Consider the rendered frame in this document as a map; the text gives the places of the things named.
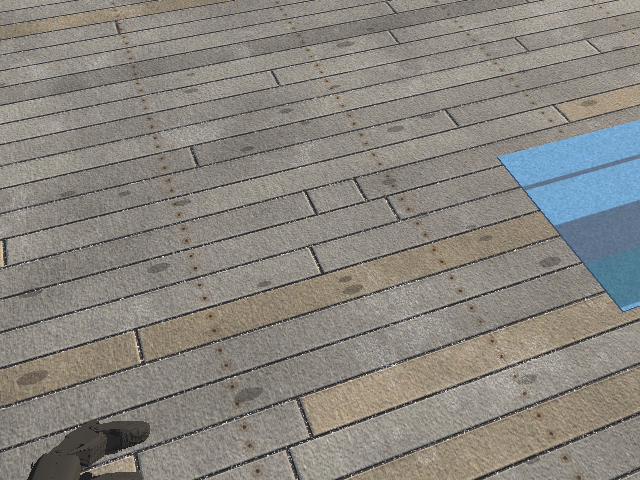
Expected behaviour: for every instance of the left robot hand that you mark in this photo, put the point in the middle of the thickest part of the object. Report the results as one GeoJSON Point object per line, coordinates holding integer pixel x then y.
{"type": "Point", "coordinates": [86, 445]}

